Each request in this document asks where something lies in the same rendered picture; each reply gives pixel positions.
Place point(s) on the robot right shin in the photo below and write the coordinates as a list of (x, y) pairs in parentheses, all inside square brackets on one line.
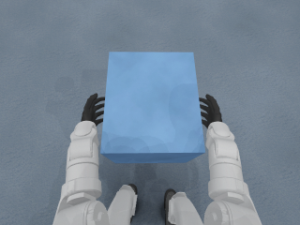
[(178, 194)]

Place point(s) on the left robot foot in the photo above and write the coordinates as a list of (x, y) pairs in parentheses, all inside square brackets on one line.
[(136, 192)]

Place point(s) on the left robot forearm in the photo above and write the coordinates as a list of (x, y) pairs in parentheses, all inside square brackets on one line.
[(82, 179)]

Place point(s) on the left robot hand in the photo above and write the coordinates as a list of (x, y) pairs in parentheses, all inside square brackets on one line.
[(89, 111)]

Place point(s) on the right robot hand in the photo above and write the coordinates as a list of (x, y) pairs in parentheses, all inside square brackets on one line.
[(212, 113)]

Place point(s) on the robot right upper arm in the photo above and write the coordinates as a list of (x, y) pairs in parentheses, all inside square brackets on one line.
[(220, 212)]

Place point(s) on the robot left upper arm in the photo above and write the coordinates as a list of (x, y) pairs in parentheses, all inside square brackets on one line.
[(86, 213)]

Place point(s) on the right robot forearm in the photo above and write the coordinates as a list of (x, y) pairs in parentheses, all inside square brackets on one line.
[(226, 177)]

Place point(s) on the carton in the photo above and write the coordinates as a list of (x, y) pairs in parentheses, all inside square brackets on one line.
[(152, 110)]

